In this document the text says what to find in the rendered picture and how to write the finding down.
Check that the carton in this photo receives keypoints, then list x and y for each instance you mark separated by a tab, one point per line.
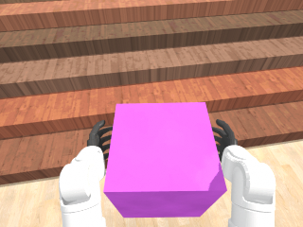
163	161

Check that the robot right hand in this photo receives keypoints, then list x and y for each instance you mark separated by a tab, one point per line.
227	137

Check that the robot right forearm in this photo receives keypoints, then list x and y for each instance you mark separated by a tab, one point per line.
253	189

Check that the robot left forearm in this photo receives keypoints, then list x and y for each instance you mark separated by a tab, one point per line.
79	189

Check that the robot left hand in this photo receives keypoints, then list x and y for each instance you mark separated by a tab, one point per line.
96	141

